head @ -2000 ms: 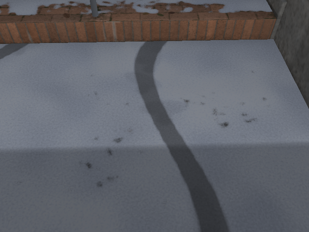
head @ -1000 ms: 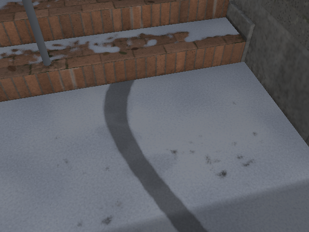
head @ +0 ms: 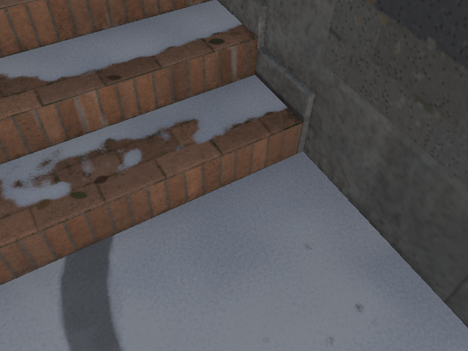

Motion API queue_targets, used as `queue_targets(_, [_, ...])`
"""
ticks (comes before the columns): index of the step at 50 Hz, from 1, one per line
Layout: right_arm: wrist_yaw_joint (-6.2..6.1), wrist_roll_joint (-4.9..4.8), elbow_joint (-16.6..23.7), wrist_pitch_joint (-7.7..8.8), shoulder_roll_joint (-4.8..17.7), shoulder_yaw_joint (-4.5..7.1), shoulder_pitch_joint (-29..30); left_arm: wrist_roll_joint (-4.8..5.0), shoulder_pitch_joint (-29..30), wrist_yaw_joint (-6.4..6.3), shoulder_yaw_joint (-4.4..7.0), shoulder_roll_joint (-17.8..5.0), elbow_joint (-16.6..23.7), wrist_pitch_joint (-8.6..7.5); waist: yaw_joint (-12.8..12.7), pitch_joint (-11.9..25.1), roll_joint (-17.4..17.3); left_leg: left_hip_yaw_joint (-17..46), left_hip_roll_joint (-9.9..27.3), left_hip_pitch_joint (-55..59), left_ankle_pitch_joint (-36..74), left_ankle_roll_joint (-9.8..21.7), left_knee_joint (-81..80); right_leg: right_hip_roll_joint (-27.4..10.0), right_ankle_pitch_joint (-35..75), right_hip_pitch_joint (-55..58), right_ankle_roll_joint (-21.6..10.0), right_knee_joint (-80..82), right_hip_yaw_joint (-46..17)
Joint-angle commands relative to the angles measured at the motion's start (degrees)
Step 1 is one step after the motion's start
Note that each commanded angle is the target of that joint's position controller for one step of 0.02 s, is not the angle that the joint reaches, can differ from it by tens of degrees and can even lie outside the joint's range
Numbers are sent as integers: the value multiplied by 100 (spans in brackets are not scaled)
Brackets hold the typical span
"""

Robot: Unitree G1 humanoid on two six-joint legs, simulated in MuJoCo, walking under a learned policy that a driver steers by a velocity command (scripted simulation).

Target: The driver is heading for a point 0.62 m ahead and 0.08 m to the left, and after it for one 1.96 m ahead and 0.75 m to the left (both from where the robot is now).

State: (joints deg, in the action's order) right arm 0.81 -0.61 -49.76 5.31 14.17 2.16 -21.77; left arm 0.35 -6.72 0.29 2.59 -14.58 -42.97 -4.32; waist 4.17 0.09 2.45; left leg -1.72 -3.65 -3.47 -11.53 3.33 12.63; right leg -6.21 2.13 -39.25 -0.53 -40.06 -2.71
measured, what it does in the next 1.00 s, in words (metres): walks ahead, turning left: right foot, then left foot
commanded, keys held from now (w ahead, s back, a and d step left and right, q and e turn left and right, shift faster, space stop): w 0.14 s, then w+q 0.58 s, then q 0.28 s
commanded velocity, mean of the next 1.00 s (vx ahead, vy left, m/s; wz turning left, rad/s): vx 0.44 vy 0.00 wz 0.37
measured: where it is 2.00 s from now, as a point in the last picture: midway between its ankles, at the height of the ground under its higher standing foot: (191, 312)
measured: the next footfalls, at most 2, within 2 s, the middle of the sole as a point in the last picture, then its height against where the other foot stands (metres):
right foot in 0.18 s outside the picture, level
left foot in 0.74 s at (175, 340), level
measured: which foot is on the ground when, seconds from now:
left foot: down 0.00-0.18, up 0.20-0.72, down 0.74-1.00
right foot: up 0.00-0.16, down 0.18-0.72, up 0.74-1.00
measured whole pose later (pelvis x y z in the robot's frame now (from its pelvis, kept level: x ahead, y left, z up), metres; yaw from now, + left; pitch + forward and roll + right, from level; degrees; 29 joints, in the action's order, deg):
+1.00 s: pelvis +0.50 +0.05 +0.00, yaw +26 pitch +3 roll -1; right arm -0.2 -0.5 -38.8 1.7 17.7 4.2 -13.6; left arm -1.0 -3.1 -1.4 2.2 -18.0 -41.1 -4.3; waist 1.7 -3.9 1.3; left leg 4.5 -5.9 -17.0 -8.5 5.1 22.8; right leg -3.2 -15.7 -37.7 4.2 -53.0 -4.8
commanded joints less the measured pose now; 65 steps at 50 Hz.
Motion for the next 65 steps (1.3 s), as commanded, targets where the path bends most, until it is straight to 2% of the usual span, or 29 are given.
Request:
queue_targets(1, [-44,-47,173,17,970,220,-197,50,744,81,17,-215,549,-113,88,-289,-639,756,1516,-11,1359,823,-352,185,298,133,-17,584,201])
queue_targets(5, [-98,-65,38,-100,1071,261,-272,74,1044,218,35,-338,760,-197,21,-361,-712,926,1850,657,1732,722,59,296,-402,155,-251,1039,204])
queue_targets(7, [-120,-68,52,-148,1176,288,-85,51,531,225,126,-529,647,-225,-345,-29,-808,799,1772,698,3013,584,683,544,-664,1104,-435,1266,418])
queue_targets(8, [-138,-48,69,-167,1079,241,-50,46,-246,154,261,-822,413,-236,-719,447,-795,641,1453,382,3563,416,1586,637,-707,2355,-589,1430,476])
queue_targets(9, [-142,51,223,-144,849,129,34,-27,-1401,66,393,-1234,196,-241,-1190,1318,-414,450,1146,-788,2598,214,3171,-207,-537,4251,-956,1143,-373])
queue_targets(10, [-113,35,356,-19,169,-76,-608,-114,-1850,33,512,-1749,106,-187,-964,2053,1093,184,176,-3222,-631,-173,5293,-1655,-1413,6318,-1752,1523,-2902])
queue_targets(11, [-85,-93,243,96,623,26,-468,-74,-1910,14,376,-1215,106,-156,-1125,2199,1091,962,232,-3875,-2088,-155,6103,-1832,-1917,6207,-1796,2117,-3812])
queue_targets(12, [-61,-228,370,131,1005,150,-26,-28,-1544,-10,278,-941,119,-148,-1066,1284,732,976,538,-4219,-1684,-109,6259,-1648,-1884,5451,-1492,2213,-2848])
queue_targets(14, [-82,-121,454,53,886,173,434,-37,-808,15,175,-634,153,-168,-711,442,179,750,978,-3842,-840,-151,5730,-1148,-1264,3917,-1177,2601,-1557])
queue_targets(18, [-105,-68,425,-261,553,193,64,-142,-408,92,168,-595,-54,-295,-247,79,204,828,1188,-3248,-171,-286,5547,-810,-194,2796,-1100,3194,-303])
queue_targets(23, [-60,-29,761,-270,555,239,696,-171,-579,-35,183,-749,-350,-254,-370,-156,78,867,1137,-3809,1066,-371,4409,-676,246,3114,-977,3306,577])
queue_targets(31, [324,-61,1550,-152,343,80,2217,-23,-1119,-209,270,-1170,-659,25,-930,-589,-72,108,972,-4210,947,-101,2431,-1124,477,4611,-801,2997,1029])
queue_targets(34, [360,-74,1592,-178,576,187,1875,-24,-999,-183,341,-1358,-604,77,-622,-176,293,-401,510,-3174,309,196,2422,-1061,2965,4665,-636,2051,1442])
queue_targets(36, [289,-100,1295,-197,1014,452,510,36,-821,-227,361,-1390,-550,162,190,533,308,-538,27,-1413,280,564,2073,-835,3984,4244,-413,185,1633])
queue_targets(37, [169,-47,1039,-234,1451,650,-428,2,-804,-230,277,-1194,-420,106,618,992,-190,207,329,286,807,860,1818,-579,2694,2980,-107,-1493,1629])
queue_targets(38, [97,49,1099,-210,2188,759,-173,-160,-1460,-119,-13,-217,-126,-81,-205,1372,-1908,3282,1937,2335,1356,1923,1606,645,-3209,215,292,-3661,1244])
queue_targets(39, [104,136,1332,-115,1824,655,-262,-23,-1020,-8,32,-763,-80,-327,174,2365,-1321,4805,2485,2701,1980,2385,855,941,-3880,-296,288,-4518,-124])
queue_targets(40, [89,167,1375,-85,1486,554,0,199,-346,23,122,-1090,156,-423,316,1760,-953,3583,2266,2355,3192,2042,964,577,-3413,-627,185,-4443,-302])
queue_targets(42, [47,-49,1496,-116,1189,475,778,-73,-325,-97,125,-1095,107,-360,-204,821,-98,2328,1778,570,3818,1535,916,151,-2663,-203,204,-3487,-180])
queue_targets(44, [-4,11,1610,-180,1067,403,1109,-89,-465,-147,171,-1061,169,-155,-556,551,-181,2019,1558,-516,3938,1385,616,59,-2520,483,277,-2940,-158])
queue_targets(49, [-176,-6,1587,-294,1327,468,1175,-160,-258,-204,32,-654,324,34,-603,732,-631,1289,996,-1240,4294,1108,772,555,-1441,1052,556,-1032,72])
queue_targets(54, [-314,-9,1587,-533,1264,452,1030,-77,432,-147,31,-753,512,94,-319,865,-944,1856,1009,-877,3009,721,1148,844,-876,1240,555,199,-102])
queue_targets(58, [-353,6,1629,-574,1062,349,1231,-106,240,-99,108,-878,501,-12,-487,758,-1120,2308,1040,-454,2341,505,1745,733,-512,1727,231,1438,-129])
queue_targets(59, [-347,43,1651,-553,916,292,1202,-180,148,-121,133,-950,514,-70,-537,797,-1020,2240,802,-646,1973,318,2060,433,374,2333,28,1852,-278])
queue_targets(60, [-335,173,1715,-496,656,198,1051,-314,6,-174,166,-1237,586,-78,-454,1119,-314,1807,381,-1225,727,66,2919,-538,2317,3316,-385,1692,-1104])
queue_targets(61, [-325,162,1721,-462,533,150,457,-454,-100,-190,180,-1294,483,-1,-115,1220,1016,1357,-321,-2396,-2511,-322,3914,-1615,3878,4120,-1578,1651,-2482])
queue_targets(62, [-299,175,1622,-480,1025,239,415,-278,-270,-157,123,-928,433,31,-262,1380,870,1323,-48,-2633,-2906,-566,4752,-1910,3025,4059,-1945,1817,-3044])
queue_targets(63, [-294,83,1567,-548,1304,339,727,-190,-228,-128,92,-794,484,35,-425,1138,463,1294,40,-2753,-2617,-665,5275,-1556,2348,3884,-1755,1796,-2530])
queue_targets(65, [-332,84,1502,-726,1144,336,958,-137,93,-107,60,-754,522,107,-361,792,158,1273,171,-2712,-2090,-817,5363,-1044,1142,3308,-1333,1914,-1838])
